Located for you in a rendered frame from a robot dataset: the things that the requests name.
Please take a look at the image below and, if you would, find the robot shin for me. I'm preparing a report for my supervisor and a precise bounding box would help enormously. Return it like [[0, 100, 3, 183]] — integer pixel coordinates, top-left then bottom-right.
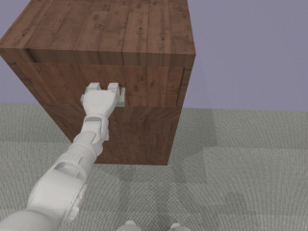
[[125, 220, 137, 226], [170, 223, 180, 229]]

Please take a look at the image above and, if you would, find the cabinet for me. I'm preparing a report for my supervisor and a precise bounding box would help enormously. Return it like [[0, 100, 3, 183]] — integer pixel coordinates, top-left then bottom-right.
[[0, 0, 196, 166]]

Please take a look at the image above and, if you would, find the robot right shin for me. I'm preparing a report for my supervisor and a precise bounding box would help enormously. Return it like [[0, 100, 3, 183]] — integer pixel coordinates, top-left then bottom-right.
[[170, 223, 180, 229]]

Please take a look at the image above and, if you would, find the left robot upper arm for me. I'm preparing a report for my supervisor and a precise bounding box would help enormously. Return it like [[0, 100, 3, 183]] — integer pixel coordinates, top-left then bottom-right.
[[0, 169, 88, 231]]

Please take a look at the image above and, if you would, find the robot left shin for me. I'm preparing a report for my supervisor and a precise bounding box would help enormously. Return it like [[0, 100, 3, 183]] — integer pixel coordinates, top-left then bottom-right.
[[125, 220, 137, 226]]

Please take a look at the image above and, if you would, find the handle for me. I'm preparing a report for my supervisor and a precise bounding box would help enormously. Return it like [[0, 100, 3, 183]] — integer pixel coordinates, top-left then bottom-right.
[[80, 87, 126, 107]]

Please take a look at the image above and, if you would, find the left robot forearm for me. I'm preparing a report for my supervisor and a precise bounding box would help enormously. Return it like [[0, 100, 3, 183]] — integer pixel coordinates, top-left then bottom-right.
[[27, 114, 109, 207]]

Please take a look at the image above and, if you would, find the drawer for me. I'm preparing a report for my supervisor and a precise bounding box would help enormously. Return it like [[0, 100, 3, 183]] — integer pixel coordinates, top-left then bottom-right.
[[16, 62, 183, 107]]

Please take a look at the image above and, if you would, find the robot left hand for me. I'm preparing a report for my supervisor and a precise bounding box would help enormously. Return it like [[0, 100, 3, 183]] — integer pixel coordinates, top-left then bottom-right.
[[83, 83, 120, 141]]

